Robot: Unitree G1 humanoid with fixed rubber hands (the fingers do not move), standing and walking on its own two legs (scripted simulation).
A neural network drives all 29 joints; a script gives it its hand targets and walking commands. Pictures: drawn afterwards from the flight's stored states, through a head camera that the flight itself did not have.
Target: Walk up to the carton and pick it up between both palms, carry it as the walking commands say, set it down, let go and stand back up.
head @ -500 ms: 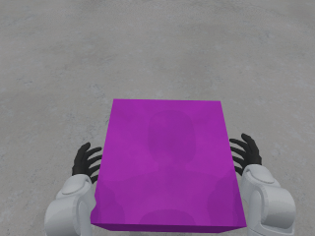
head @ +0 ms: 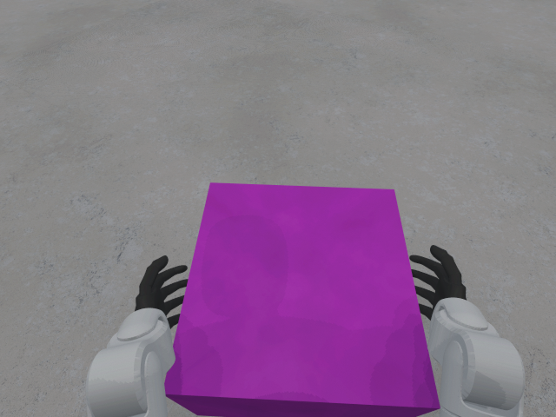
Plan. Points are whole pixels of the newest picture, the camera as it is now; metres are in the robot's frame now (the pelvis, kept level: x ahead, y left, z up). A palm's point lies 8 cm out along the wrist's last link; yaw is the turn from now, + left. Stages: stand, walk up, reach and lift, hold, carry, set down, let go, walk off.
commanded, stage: carry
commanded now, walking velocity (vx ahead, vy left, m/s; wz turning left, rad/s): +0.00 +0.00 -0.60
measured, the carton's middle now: (297, 300) +0.30 -0.01 +0.00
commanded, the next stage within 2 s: none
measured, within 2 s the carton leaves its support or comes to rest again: neither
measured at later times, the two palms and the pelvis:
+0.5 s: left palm (183, 322) +0.23 +0.12 +0.11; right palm (521, 371) +0.16 -0.23 +0.11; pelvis -0.04 +0.00 +0.01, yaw -11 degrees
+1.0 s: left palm (186, 341) +0.20 +0.12 +0.10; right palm (533, 380) +0.15 -0.24 +0.11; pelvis -0.06 -0.01 +0.01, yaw -11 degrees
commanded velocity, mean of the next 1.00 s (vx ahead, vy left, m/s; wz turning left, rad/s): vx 0.00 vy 0.00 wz -0.07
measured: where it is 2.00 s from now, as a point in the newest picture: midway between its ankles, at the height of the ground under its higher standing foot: outside the picture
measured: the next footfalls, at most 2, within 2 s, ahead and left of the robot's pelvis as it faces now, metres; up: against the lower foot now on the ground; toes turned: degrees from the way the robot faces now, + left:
left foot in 0.18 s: +0.03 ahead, +0.12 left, +0.00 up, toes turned +2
right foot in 1.94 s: -0.04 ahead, -0.04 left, +0.00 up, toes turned -19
